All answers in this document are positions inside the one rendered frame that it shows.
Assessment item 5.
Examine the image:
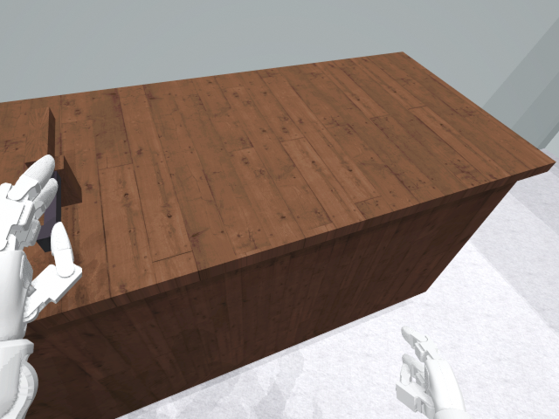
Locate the tap lever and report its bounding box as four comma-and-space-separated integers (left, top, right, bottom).
36, 171, 68, 252

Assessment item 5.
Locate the counter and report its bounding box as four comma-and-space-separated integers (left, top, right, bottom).
0, 52, 556, 419

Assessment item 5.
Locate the robot right hand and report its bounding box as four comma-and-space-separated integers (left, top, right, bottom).
396, 326, 466, 419

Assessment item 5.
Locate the robot left hand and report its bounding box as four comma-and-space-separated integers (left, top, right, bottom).
0, 155, 82, 341

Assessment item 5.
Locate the robot left forearm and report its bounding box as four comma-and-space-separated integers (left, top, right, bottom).
0, 339, 38, 419

